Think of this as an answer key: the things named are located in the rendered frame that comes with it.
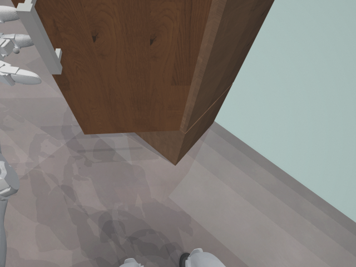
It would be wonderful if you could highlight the left robot hand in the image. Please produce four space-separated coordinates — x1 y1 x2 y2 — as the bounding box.
0 6 41 86

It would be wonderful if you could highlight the robot right foot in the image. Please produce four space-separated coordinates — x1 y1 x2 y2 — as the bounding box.
179 253 190 267

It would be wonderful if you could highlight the left robot upper arm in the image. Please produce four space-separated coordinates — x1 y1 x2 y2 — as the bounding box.
0 153 19 267

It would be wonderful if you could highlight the robot right thigh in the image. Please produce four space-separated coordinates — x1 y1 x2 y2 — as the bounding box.
185 252 226 267

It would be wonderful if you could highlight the cupboard door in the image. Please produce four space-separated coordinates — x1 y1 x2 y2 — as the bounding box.
11 0 212 135

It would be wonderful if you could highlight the handle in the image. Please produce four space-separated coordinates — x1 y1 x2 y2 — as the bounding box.
16 0 62 75

